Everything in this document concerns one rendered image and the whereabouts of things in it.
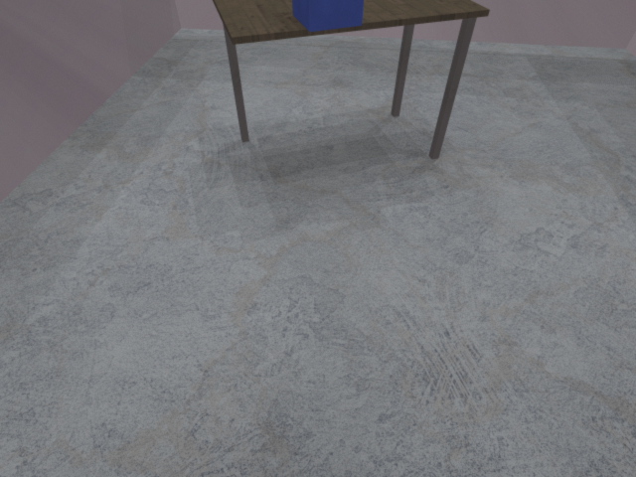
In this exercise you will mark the carton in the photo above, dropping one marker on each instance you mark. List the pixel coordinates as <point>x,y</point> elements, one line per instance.
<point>320,15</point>

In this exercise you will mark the table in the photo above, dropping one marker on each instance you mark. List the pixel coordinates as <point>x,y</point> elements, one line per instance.
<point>249,21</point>

